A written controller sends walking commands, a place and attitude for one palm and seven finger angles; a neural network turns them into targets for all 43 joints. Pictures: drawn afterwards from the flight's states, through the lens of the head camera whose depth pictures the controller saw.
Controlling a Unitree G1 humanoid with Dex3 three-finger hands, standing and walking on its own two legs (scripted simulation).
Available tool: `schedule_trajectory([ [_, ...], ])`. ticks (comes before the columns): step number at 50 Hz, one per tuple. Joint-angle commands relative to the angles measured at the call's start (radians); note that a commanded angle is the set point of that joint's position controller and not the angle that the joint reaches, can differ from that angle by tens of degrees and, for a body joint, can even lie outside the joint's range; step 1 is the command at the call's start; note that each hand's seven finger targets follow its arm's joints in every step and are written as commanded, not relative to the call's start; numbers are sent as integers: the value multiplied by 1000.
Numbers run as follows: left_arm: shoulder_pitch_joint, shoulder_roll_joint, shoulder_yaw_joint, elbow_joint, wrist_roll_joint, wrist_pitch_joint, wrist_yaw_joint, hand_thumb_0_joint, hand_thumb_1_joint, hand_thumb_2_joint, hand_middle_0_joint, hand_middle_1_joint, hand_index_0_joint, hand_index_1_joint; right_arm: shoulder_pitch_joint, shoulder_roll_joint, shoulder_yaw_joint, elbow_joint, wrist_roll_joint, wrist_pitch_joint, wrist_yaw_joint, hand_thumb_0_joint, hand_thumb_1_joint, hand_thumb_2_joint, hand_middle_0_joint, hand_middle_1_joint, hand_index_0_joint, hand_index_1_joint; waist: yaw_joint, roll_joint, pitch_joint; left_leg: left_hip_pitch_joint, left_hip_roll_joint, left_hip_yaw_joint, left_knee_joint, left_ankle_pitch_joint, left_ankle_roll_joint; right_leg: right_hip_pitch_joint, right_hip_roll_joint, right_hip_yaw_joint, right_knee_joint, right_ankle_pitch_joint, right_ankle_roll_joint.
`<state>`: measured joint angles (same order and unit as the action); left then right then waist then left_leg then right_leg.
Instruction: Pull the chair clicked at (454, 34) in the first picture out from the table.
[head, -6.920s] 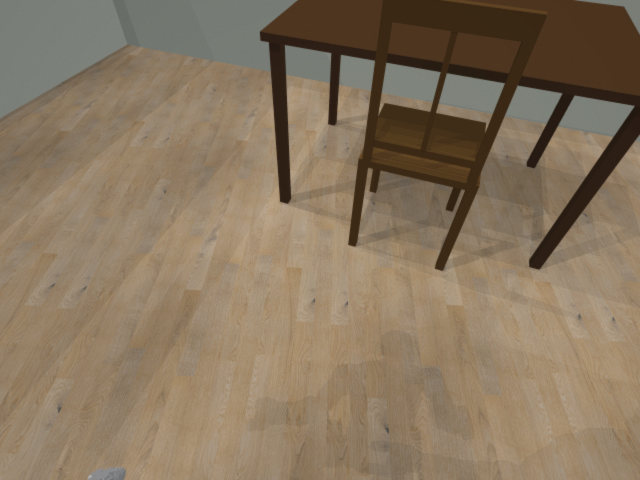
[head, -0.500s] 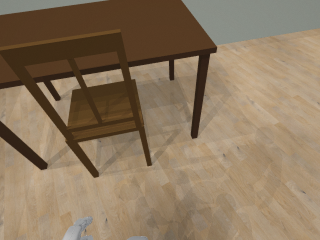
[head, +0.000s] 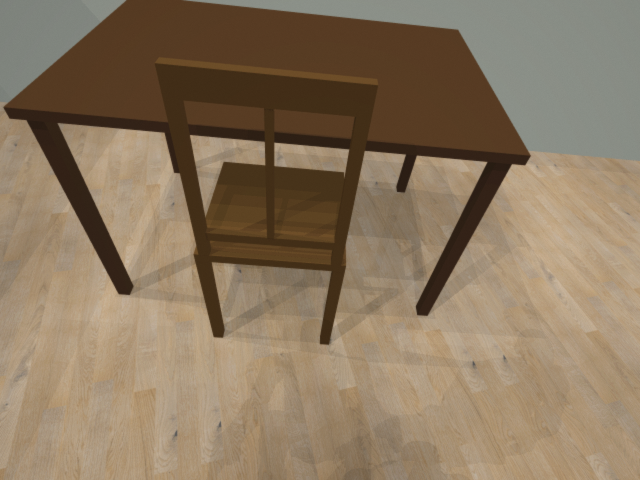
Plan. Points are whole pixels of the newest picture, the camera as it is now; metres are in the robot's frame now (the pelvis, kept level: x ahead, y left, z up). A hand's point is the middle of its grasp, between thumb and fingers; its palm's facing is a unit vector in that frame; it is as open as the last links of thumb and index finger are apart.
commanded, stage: take the last steps up to it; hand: left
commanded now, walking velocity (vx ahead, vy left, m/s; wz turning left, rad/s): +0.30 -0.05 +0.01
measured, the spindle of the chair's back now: (270, 180) +0.70 +0.16 -0.07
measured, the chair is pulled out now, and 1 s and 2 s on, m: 0.00 0.00 0.00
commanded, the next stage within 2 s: come to a stop and stand still in 0.60 s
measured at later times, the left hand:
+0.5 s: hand (247, 431) +0.22 +0.12 -0.17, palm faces +0.03 -0.98 -0.20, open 7.4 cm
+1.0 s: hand (249, 433) +0.22 +0.12 -0.19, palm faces +0.07 -0.98 -0.17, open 7.4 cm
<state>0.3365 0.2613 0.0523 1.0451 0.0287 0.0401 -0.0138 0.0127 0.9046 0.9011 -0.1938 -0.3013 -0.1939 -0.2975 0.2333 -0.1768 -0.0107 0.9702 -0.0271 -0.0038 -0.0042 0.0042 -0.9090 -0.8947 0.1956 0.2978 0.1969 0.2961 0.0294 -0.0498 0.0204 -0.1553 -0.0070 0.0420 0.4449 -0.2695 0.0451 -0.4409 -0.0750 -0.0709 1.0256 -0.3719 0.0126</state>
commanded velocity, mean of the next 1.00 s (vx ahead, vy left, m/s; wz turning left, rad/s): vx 0.08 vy -0.03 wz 0.02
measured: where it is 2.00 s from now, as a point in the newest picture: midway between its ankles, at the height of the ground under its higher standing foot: outside the picture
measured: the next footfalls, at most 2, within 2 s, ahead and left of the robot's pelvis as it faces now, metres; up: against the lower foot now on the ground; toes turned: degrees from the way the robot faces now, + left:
right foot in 0.40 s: +0.21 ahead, -0.15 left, +0.00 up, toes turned -7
left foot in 0.82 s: +0.35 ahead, +0.06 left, +0.00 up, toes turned +5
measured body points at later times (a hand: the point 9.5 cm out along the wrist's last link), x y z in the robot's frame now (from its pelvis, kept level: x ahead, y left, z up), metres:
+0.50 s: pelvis +0.14 -0.06 -0.01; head +0.16 -0.08 +0.44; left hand +0.22 +0.17 -0.15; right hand +0.06 -0.28 -0.17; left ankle +0.03 +0.07 -0.67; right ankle +0.17 -0.14 -0.74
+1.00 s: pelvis +0.24 -0.04 -0.01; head +0.28 -0.03 +0.44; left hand +0.22 +0.17 -0.17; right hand +0.36 -0.25 -0.15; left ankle +0.31 +0.05 -0.74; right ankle +0.18 -0.16 -0.72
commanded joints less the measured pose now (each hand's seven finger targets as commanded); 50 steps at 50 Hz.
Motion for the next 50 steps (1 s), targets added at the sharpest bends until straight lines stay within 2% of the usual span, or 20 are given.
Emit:
schedule_trajectory([
  [1,-26,26,-6,-61,-1,-47,-4,0,900,900,-200,-300,-200,-300,88,-146,-38,-1,15,-39,-19,0,-900,-900,200,300,200,300,-34,169,59,58,229,-215,-302,-36,129,-171,-23,36,36,92,13],
  [7,-113,-2,-4,-81,-3,-48,-5,0,900,900,-200,-300,-200,-300,182,-129,-44,51,12,-53,-25,0,-900,-900,200,300,200,300,-58,143,113,122,269,-222,-320,35,166,-231,-45,36,-101,116,22],
  [9,-165,-7,-2,-91,-5,-53,-6,0,900,900,-200,-300,-200,-300,216,-116,-44,72,10,-56,-26,0,-900,-900,200,300,200,300,-77,128,127,120,280,-229,-316,63,175,-210,-44,35,-168,107,14],
  [14,-207,-34,1,-107,-10,-64,-9,0,900,900,-200,-300,-200,-300,222,-123,-50,102,-2,-55,-26,0,-900,-900,200,300,200,300,-75,166,132,87,282,-190,-260,148,162,-94,-19,0,-324,77,-10],
  [16,-163,-42,8,-95,-9,-72,-9,0,900,900,-200,-300,-200,-300,206,-125,-50,110,-6,-52,-27,0,-900,-900,200,300,200,300,-47,150,117,42,261,-160,-197,183,136,33,15,-31,-415,104,-23],
  [18,15,-6,21,-30,-6,-90,-3,0,900,900,-200,-300,-200,-300,208,-111,-46,123,3,-52,-25,0,-900,-900,200,300,200,300,28,70,20,-22,177,-72,48,280,77,322,43,-41,-558,183,-49],
  [19,135,78,38,2,1,-104,8,0,900,900,-200,-300,-200,-300,232,-68,-38,116,15,-57,-16,0,-900,-900,200,300,200,300,69,-96,-78,-215,98,-1,306,149,31,569,-131,191,-618,149,-115],
  [20,234,162,57,23,-9,-103,18,0,900,900,-200,-300,-200,-300,233,-40,-30,79,21,-62,-13,0,-900,-900,200,300,200,300,82,-239,-142,-401,-8,50,598,-295,1,675,-358,523,-743,226,-225],
  [21,203,149,52,21,-21,-102,21,0,900,900,-200,-300,-200,-300,174,-73,-39,76,20,-55,-12,0,-900,-900,200,300,200,300,87,-162,-132,-423,29,-46,742,-303,13,572,-362,546,-796,133,-259],
  [22,112,109,44,1,-19,-100,25,0,900,900,-200,-300,-200,-300,126,-59,-45,65,16,-54,-9,0,-900,-900,200,300,200,300,61,-95,-60,-469,64,-60,808,-222,12,483,-340,503,-818,57,-267],
  [24,-8,20,21,-25,-17,-103,36,0,900,900,-200,-300,-200,-300,120,-30,-44,73,7,-40,-2,0,-900,-900,200,300,200,300,-4,22,11,-424,114,-71,762,-98,-1,324,-265,298,-828,155,-223],
  [27,-26,-35,0,-19,-9,-119,39,0,900,900,-200,-300,-200,-300,161,2,-36,88,0,-19,-1,0,-900,-900,200,300,200,300,-56,-39,27,-347,116,-26,630,-60,-35,241,-205,115,-818,487,-195],
  [30,-18,-11,-4,-7,-9,-118,37,0,900,900,-200,-300,-200,-300,118,18,-31,75,5,-13,7,0,-900,-900,200,300,200,300,-55,-30,18,-310,101,17,465,-21,-51,244,-176,63,-809,584,-196],
  [35,27,9,-4,27,-9,-114,37,0,900,900,-200,-300,-200,-300,-7,1,-28,45,7,-28,14,0,-900,-900,200,300,200,300,-18,-43,36,-277,76,40,283,7,-45,317,-174,76,-770,635,-186],
  [38,10,-13,-19,44,-19,-97,49,0,900,900,-200,-300,-200,-300,5,-4,-9,66,10,-29,-7,0,-900,-900,200,300,200,300,-41,-42,12,-107,52,22,79,147,-56,321,-123,38,-659,776,-131],
  [39,8,-18,-23,49,-18,-90,53,0,900,900,-200,-300,-200,-300,44,-22,-13,87,10,-32,-11,0,-900,-900,200,300,200,300,-54,-10,-7,-14,66,6,16,374,-54,295,-93,29,-589,737,-93],
  [40,34,-40,-30,46,-24,-81,60,0,900,900,-200,-300,-200,-300,77,-66,-17,91,7,-38,-19,0,-900,-900,200,300,200,300,-53,75,-58,106,147,-53,32,722,-19,242,-53,24,-521,594,-51],
  [42,99,-65,-40,56,-26,-59,77,0,900,900,-200,-300,-200,-300,73,-118,-25,97,20,-24,-33,0,-900,-900,200,300,200,300,-30,231,-98,179,301,-154,28,1041,71,204,7,5,-485,75,-3],
  [44,87,-24,-34,52,-30,-35,78,0,900,900,-200,-300,-200,-300,10,-123,-26,81,29,-12,-49,0,-900,-900,200,300,200,300,-20,295,-51,82,336,-193,-63,1081,134,204,13,30,-351,-163,12],
  [50,53,-35,-8,9,-17,-6,65,0,900,900,-200,-300,-200,-300,-76,-158,-68,24,12,24,-46,0,-900,-900,200,300,200,300,-22,136,-125,58,345,-172,-72,721,171,101,25,66,-134,-174,11],
])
